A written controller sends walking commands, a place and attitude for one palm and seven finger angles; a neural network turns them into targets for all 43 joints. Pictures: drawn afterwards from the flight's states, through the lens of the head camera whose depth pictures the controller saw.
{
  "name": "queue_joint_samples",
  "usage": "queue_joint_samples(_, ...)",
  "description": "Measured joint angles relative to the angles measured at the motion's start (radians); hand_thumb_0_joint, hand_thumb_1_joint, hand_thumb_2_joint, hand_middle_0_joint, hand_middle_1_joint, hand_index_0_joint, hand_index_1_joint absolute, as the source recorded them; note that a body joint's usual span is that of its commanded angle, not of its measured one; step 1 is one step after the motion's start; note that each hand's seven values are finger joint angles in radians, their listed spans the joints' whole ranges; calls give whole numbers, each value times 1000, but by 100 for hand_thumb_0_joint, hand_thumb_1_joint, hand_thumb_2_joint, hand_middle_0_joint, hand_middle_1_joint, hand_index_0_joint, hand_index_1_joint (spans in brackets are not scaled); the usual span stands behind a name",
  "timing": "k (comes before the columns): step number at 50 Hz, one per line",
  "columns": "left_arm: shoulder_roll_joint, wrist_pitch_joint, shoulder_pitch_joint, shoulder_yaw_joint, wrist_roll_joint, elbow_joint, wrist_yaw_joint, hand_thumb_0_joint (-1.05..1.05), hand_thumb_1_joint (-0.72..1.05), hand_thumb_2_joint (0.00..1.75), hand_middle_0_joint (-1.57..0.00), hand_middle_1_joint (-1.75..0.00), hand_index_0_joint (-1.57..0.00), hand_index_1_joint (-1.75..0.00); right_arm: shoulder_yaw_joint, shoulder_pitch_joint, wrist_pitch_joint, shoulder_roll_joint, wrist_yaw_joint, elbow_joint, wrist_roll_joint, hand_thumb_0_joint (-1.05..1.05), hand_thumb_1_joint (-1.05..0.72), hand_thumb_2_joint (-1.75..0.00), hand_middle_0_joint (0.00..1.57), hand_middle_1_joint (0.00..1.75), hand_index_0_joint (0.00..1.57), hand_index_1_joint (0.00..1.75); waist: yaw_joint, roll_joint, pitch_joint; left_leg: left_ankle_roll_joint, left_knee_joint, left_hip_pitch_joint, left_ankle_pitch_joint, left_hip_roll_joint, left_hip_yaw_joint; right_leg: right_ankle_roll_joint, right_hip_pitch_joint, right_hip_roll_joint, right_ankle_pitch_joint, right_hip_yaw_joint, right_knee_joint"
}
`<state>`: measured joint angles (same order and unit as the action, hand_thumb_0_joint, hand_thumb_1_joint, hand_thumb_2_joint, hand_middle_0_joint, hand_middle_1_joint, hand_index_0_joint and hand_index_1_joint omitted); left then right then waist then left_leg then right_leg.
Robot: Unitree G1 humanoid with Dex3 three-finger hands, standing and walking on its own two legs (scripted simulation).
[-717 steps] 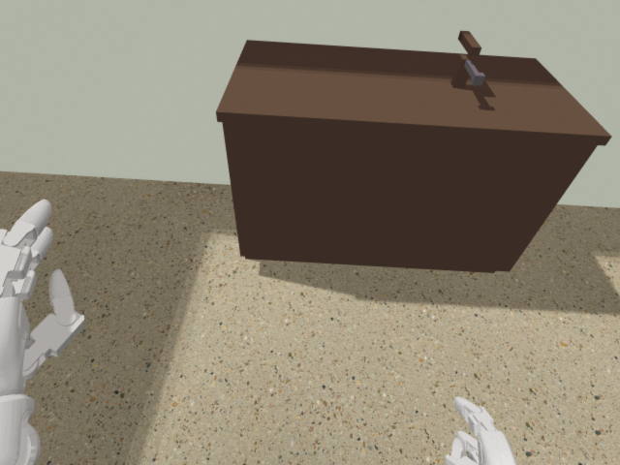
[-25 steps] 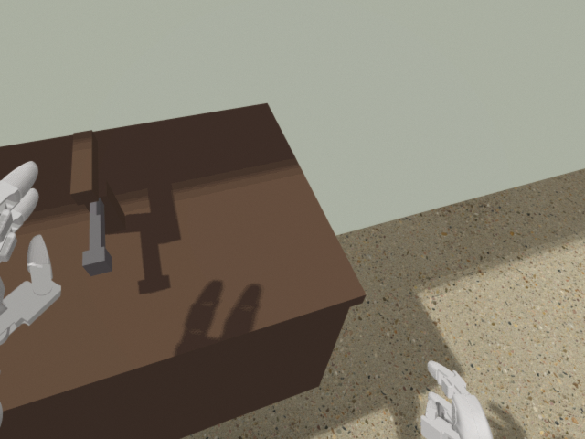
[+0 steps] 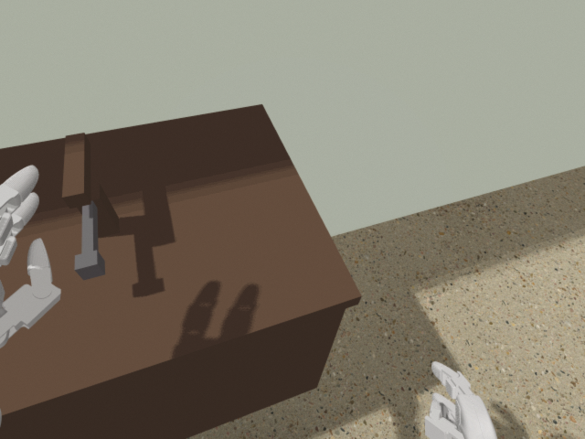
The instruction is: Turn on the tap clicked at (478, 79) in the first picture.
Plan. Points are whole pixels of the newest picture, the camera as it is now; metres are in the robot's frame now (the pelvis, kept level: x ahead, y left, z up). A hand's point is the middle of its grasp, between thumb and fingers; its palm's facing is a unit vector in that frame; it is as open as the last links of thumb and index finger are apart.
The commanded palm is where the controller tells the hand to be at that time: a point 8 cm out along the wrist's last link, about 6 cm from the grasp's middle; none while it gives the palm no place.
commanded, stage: shuffle to correct the standing spot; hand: left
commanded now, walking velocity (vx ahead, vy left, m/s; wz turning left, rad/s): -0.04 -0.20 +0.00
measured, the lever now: (90, 265) +0.32 +0.30 +0.04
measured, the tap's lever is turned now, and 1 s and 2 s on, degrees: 0 0 0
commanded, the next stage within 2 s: come to a stop and stand still in 1.86 s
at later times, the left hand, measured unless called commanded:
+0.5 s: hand (49, 301) +0.21 +0.25 +0.16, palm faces +0.32 -0.86 -0.40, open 7.4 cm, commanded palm +0.16 +0.29 +0.18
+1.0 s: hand (46, 300) +0.21 +0.25 +0.16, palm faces +0.34 -0.86 -0.39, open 7.4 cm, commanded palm +0.16 +0.29 +0.18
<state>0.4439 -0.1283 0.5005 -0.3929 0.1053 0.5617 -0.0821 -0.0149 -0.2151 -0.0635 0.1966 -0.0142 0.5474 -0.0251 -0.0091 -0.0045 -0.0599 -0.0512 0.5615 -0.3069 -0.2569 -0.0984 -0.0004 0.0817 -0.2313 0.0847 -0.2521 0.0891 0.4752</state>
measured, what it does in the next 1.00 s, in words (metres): stands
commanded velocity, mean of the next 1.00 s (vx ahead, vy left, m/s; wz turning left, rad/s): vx -0.04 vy -0.20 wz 0.00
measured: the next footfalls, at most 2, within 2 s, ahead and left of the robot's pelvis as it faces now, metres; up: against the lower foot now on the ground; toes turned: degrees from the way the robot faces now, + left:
none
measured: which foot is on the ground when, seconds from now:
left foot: down 0.00-1.00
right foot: down 0.00-1.00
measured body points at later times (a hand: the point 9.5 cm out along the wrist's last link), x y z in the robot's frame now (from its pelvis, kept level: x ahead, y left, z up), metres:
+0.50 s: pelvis +0.00 +0.00 +0.00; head +0.02 +0.02 +0.45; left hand +0.19 +0.29 +0.18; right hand +0.16 -0.23 -0.08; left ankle +0.02 +0.15 -0.73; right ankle +0.00 -0.07 -0.73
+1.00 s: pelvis +0.00 +0.00 +0.00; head +0.02 +0.02 +0.45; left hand +0.19 +0.29 +0.18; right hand +0.17 -0.23 -0.08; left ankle +0.02 +0.15 -0.73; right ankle +0.00 -0.07 -0.73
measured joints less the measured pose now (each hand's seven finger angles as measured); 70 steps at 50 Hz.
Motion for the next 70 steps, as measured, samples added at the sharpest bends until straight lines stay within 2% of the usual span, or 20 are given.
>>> queue_joint_samples(11,-27,14,-11,18,1,-14,-13,1,88,90,-21,-30,-22,-30,3,-12,4,2,-11,20,2,2,-91,-90,20,30,20,30,10,14,12,5,1,7,-3,14,0,-7,-2,-15,-16,1,24)
queue_joint_samples(21,-22,7,-12,15,0,-18,-9,1,89,90,-21,-30,-21,-30,10,-3,2,-6,0,4,0,2,-91,-90,20,30,20,30,5,-2,12,8,3,-6,1,6,4,-3,-3,-6,1,5,1)
queue_joint_samples(28,-29,17,-1,28,5,-17,-11,1,88,90,-21,-30,-22,-30,9,-11,5,-2,-6,13,2,2,-91,-90,20,30,20,30,5,11,13,10,10,-5,-7,15,0,-9,-8,-16,-15,2,22)
queue_joint_samples(38,-5,7,-16,3,-2,-1,-11,1,89,90,-21,-30,-21,-30,8,-4,2,-7,0,2,5,2,-91,-90,20,30,20,30,4,0,1,5,-10,-1,6,10,11,-10,10,-9,6,11,-19)
queue_joint_samples(43,-14,14,11,14,4,-10,-6,1,89,90,-21,-30,-21,-30,7,-1,6,-1,0,-1,1,2,-90,-90,20,30,20,30,4,-10,12,7,10,-11,-5,8,11,-4,-2,-7,-5,12,2)
queue_joint_samples(50,-34,24,0,32,9,-17,-19,1,88,90,-21,-30,-22,-30,5,-10,11,6,-10,19,0,2,-91,-90,20,30,20,30,6,6,20,9,23,-5,-18,19,10,-7,-5,-19,-31,12,38)
queue_joint_samples(60,-16,14,-18,11,1,-6,-17,1,89,90,-21,-30,-21,-30,9,-2,8,-5,0,3,2,2,-91,-90,20,30,20,30,1,-3,9,4,3,-4,-2,10,15,-8,7,-9,-4,16,-6)
queue_joint_samples(70,-22,24,13,26,10,-4,-16,1,88,90,-21,-30,-22,-30,8,-9,13,3,-7,10,0,2,-91,-90,20,30,20,30,3,-4,18,5,19,-10,-11,16,15,-3,-8,-16,-25,17,31)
